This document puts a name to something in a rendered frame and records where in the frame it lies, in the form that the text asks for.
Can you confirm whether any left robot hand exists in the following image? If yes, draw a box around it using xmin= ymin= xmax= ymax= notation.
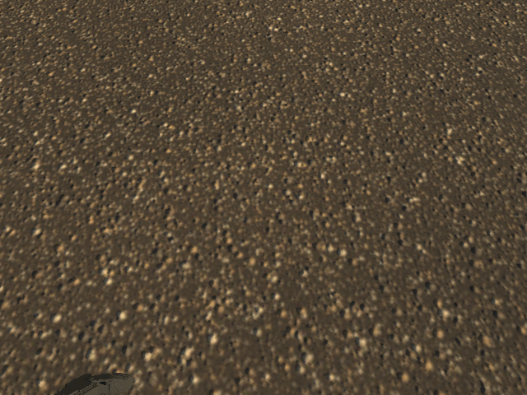
xmin=54 ymin=373 xmax=133 ymax=395

